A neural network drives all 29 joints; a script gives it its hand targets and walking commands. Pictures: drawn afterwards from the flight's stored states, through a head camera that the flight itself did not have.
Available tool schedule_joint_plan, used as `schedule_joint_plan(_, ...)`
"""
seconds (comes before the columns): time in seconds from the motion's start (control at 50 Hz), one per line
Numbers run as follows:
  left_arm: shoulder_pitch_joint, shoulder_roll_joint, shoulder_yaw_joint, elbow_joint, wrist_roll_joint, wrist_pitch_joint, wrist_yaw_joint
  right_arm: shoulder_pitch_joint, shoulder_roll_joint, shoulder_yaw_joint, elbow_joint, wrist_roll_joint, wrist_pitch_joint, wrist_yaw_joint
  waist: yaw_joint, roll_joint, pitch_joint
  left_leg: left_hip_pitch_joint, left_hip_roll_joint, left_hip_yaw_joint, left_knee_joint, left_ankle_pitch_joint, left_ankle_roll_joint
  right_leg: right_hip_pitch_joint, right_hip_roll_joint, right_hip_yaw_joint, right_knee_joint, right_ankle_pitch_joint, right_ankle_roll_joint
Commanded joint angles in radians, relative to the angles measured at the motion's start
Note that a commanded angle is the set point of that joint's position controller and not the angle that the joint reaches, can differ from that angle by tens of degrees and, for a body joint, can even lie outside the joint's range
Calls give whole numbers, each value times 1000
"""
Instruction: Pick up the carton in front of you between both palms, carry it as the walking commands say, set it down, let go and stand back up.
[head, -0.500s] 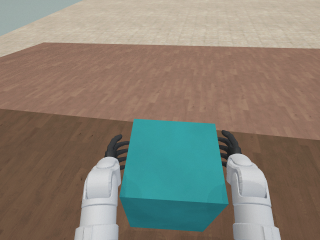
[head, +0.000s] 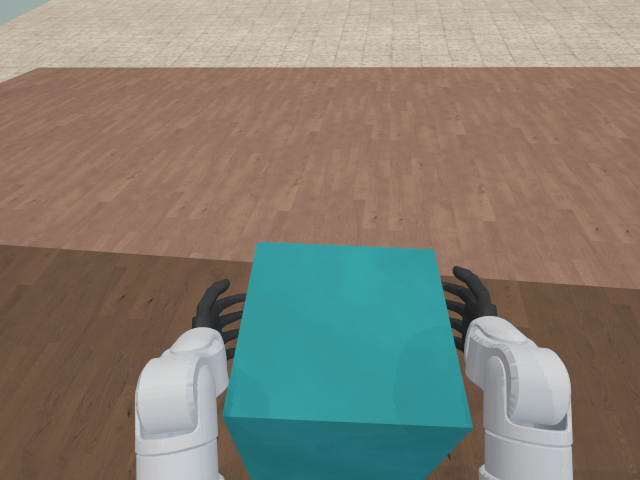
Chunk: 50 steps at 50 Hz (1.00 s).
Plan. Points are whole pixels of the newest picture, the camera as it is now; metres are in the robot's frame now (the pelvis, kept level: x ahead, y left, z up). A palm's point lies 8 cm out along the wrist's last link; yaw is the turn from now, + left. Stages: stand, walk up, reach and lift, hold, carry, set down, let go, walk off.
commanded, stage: carry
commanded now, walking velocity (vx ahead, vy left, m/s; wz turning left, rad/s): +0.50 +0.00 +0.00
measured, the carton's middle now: (339, 372) +0.26 +0.00 +0.01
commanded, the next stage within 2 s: none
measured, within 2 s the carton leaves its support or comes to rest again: neither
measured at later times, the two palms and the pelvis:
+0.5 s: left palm (236, 173) +0.61 +0.15 +0.08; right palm (406, 155) +0.62 -0.15 +0.08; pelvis +0.34 +0.00 -0.02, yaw +0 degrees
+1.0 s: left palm (256, 85) +0.95 +0.14 +0.08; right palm (382, 71) +0.96 -0.16 +0.09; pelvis +0.68 -0.01 -0.02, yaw +1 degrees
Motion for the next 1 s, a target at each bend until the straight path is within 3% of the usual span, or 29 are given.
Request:
schedule_joint_plan(0.0, -486, -861, -674, -3, -362, -9, -249, -440, 827, 722, 20, 411, 33, 259, 51, -19, -225, -225, 89, 45, 298, 273, 21, 572, -3, -6, -134, 28, -40)
schedule_joint_plan(0.02, -480, -841, -667, 4, -356, -9, -252, -452, 834, 722, 16, 409, 38, 263, 66, -248, -277, -414, -1, 43, 599, 70, -25, 698, -233, 397, -265, -157, -122)
schedule_joint_plan(0.04, -480, -847, -663, 28, -358, -11, -256, -460, 836, 719, 41, 406, 40, 266, 67, -368, -256, -630, -62, -35, 770, -205, -15, 778, -362, 655, -363, -127, -209)
schedule_joint_plan(0.06, -509, -872, -674, 4, -361, -16, -259, -488, 856, 725, 28, 416, 32, 271, 66, -280, -231, -705, -8, -127, 893, -215, 10, 770, -386, 663, -372, -10, -236)
schedule_joint_plan(0.08, -529, -902, -693, -20, -374, -25, -261, -490, 893, 727, 17, 426, 23, 276, 61, -176, -239, -702, 35, -152, 926, -173, 26, 724, -363, 564, -330, 117, -212)
schedule_joint_plan(0.12, -611, -957, -735, -84, -408, -43, -265, -495, 944, 720, 17, 416, 0, 274, 53, -85, -246, -653, 87, -175, 831, -43, 29, 634, -329, 418, -359, 105, -162)
schedule_joint_plan(0.14, -637, -964, -748, -107, -423, -51, -265, -496, 954, 724, 12, 411, -10, 268, 50, -85, -245, -618, 83, -155, 762, 11, 23, 600, -300, 346, -382, 81, -137)
schedule_joint_plan(0.18, -639, -957, -763, -119, -437, -61, -265, -486, 945, 739, -3, 395, -26, 255, 53, -123, -243, -602, 67, -114, 658, 62, 18, 585, -266, 251, -399, 130, -124)
schedule_joint_plan(0.24, -577, -912, -764, -94, -434, -62, -272, -423, 909, 731, 6, 363, -37, 236, 56, -158, -207, -616, 36, -59, 471, 162, 16, 641, -210, 136, -389, 307, -120)
schedule_joint_plan(0.3, -531, -873, -751, -71, -421, -58, -277, -401, 871, 726, 6, 343, -34, 228, 61, -190, -153, -571, 1, 1, 301, 222, 22, 635, -177, 58, -365, 433, -109)
schedule_joint_plan(0.38, -525, -851, -732, -83, -409, -45, -275, -412, 856, 729, -11, 358, -17, 234, 60, -211, -125, -432, -29, 57, 184, 306, 47, 616, -170, 5, -327, 498, -83)
schedule_joint_plan(0.42, -516, -846, -727, -83, -395, -33, -272, -387, 846, 717, 8, 363, -8, 240, 41, -165, -183, -206, -78, 90, 122, 285, 70, 579, -138, -55, -125, 642, -45)
schedule_joint_plan(0.44, -517, -837, -726, -80, -389, -28, -271, -385, 845, 710, 11, 362, -4, 244, 22, -131, -237, -10, -71, 85, 106, 228, 84, 478, -104, -85, 47, 574, -18)
schedule_joint_plan(0.46, -534, -832, -728, -83, -391, -22, -271, -380, 830, 700, 20, 358, -2, 249, 0, -11, -313, 236, 106, -154, 87, 99, 138, 255, -64, -74, 298, 311, 13)
schedule_joint_plan(0.48, -545, -841, -737, -94, -399, -17, -274, -379, 821, 689, 40, 356, -5, 251, 13, 260, -365, 379, 343, -618, -11, 53, 242, -22, 53, -14, 553, -138, 45)
schedule_joint_plan(0.5, -557, -841, -740, -70, -399, -16, -275, -377, 854, 687, 53, 365, -5, 256, 2, 217, -331, 395, 376, -705, -65, 162, 289, -186, 65, 94, 712, -265, 25)
schedule_joint_plan(0.52, -557, -874, -742, -75, -397, -24, -274, -388, 898, 713, 40, 382, -11, 264, 0, 117, -323, 380, 370, -593, -52, 253, 276, -213, 5, 132, 764, -222, -5)
schedule_joint_plan(0.56, -574, -933, -744, -70, -401, -51, -273, -460, 950, 731, -18, 409, -28, 273, 6, 1, -295, 222, 306, -418, -52, 317, 190, -159, -60, 175, 650, -113, -15)
schedule_joint_plan(0.6, -573, -959, -755, -87, -401, -69, -266, -485, 968, 742, -40, 422, -43, 274, 12, 6, -288, 144, 270, -319, -94, 294, 156, -108, -66, 149, 552, -38, -12)
schedule_joint_plan(0.72, -479, -943, -759, -80, -351, -89, -234, -415, 899, 748, -42, 432, -43, 286, 11, 72, -197, 194, 208, -132, -124, 437, 162, -155, -39, 41, 227, 91, 5)
schedule_joint_plan(0.84, -504, -873, -757, -99, -370, -48, -235, -375, 813, 704, -29, 394, -11, 277, 6, 106, -93, 214, 156, -29, -94, 626, 129, -71, 17, -72, -38, 210, -8)
schedule_joint_plan(0.88, -504, -851, -747, -81, -379, -31, -242, -367, 796, 691, -9, 376, 1, 269, 7, 112, -88, 218, 156, -11, -26, 747, 118, 20, 39, -101, -89, 202, -26)
schedule_joint_plan(0.92, -502, -841, -738, -64, -385, -24, -249, -384, 791, 689, -7, 370, 10, 266, 30, 86, -170, 155, 110, 53, 220, 861, 74, 283, 107, -154, -161, 184, -36)
schedule_joint_plan(0.94, -523, -840, -732, -65, -385, -24, -253, -414, 784, 694, -12, 374, 12, 266, 61, 31, -251, 8, 73, 54, 416, 690, 42, 522, 48, -87, -146, 154, -51)
schedule_joint_plan(0.96, -539, -824, -722, -62, -383, -26, -256, -469, 792, 706, -34, 390, 15, 268, 83, -185, -361, -267, 8, 26, 733, 327, 11, 759, -216, 324, -157, 64, -146)
schedule_joint_plan(0.98, -576, -825, -722, -59, -397, -29, -258, -509, 802, 717, -31, 399, 14, 269, 80, -351, -349, -549, -104, -61, 957, -167, 11, 858, -367, 657, -276, 133, -259)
